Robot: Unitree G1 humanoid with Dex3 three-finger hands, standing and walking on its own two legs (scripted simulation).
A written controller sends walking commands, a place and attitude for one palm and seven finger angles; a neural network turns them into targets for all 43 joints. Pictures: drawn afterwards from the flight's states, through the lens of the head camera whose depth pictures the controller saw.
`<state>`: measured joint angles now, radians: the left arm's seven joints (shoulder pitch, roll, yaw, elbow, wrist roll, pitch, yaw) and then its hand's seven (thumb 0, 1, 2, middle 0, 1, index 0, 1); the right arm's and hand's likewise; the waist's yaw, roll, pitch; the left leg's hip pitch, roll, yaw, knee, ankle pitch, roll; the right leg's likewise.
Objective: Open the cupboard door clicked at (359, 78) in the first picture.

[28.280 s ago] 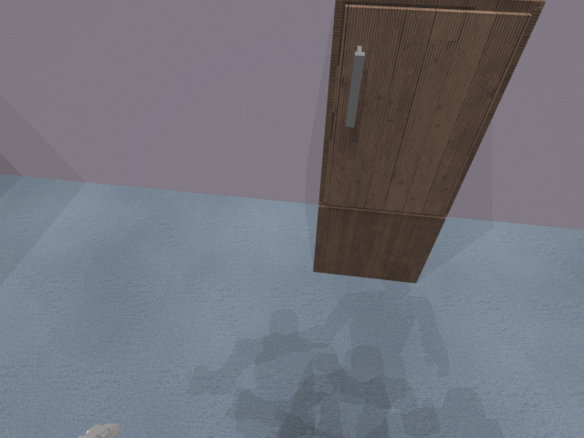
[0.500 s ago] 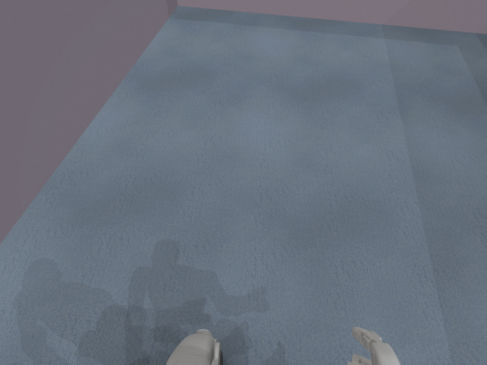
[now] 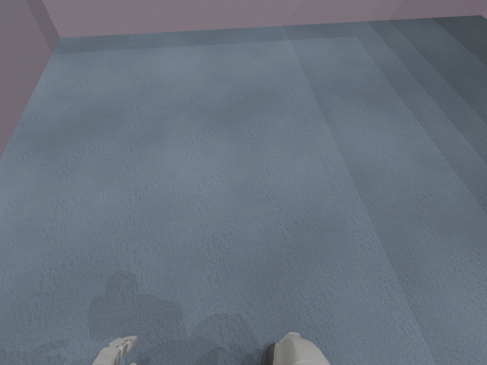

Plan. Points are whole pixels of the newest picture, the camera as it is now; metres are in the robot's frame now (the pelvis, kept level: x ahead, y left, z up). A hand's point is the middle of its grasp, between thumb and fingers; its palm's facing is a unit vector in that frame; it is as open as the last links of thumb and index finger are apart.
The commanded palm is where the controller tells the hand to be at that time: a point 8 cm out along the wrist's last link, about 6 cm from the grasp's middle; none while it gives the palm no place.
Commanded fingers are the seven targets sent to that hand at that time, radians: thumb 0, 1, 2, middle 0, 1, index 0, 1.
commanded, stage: walk to a spot facing it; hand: left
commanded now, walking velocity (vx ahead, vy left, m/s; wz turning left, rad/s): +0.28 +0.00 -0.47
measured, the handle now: out of the picture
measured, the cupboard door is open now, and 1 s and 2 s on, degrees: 40 40 40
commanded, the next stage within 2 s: turn to face it in 0.04 s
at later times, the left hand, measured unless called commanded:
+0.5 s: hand (176, 317) +0.23 +0.14 -0.17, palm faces +0.09 -0.98 -0.18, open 7.3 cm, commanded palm none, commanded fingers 0.00 0.90 0.90 -0.20 -0.30 -0.20 -0.30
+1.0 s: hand (162, 250) +0.37 +0.18 -0.15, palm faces +0.31 -0.92 -0.25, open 7.4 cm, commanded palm none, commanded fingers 0.00 0.90 0.90 -0.20 -0.30 -0.20 -0.30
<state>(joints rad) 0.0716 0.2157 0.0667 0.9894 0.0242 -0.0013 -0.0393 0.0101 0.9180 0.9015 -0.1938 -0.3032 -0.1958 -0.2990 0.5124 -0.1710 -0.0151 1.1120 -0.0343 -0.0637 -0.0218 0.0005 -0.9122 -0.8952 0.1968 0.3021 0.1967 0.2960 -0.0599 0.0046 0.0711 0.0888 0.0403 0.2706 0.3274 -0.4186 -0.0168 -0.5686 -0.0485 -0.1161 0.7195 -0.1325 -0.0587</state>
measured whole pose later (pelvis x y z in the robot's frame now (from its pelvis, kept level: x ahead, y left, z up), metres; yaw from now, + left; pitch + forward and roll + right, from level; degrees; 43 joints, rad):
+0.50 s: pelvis +0.21 -0.03 +0.00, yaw +4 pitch -1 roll +1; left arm 0.25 0.16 0.03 1.06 0.01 -0.04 0.02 0.00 0.93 0.90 -0.20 -0.30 -0.20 -0.30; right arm 0.15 -0.18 -0.03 1.03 -0.01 0.02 0.00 0.00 -0.92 -0.90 0.20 0.30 0.20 0.30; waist -0.01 -0.02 0.06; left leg -0.49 0.04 0.12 0.79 -0.29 -0.03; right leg -0.02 0.03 -0.21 0.42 -0.39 -0.08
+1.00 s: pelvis +0.30 -0.05 +0.01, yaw +19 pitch +2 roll -1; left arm 0.08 0.24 0.06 0.90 0.01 0.04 0.01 0.01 0.91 0.90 -0.20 -0.30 -0.20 -0.30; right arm 0.23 -0.21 -0.06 0.95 -0.03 0.02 0.00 0.00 -0.90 -0.89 0.20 0.30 0.20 0.30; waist -0.04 0.01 0.06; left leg -0.32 -0.03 -0.09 0.51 -0.23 0.02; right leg -0.44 -0.04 0.02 0.84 -0.39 0.10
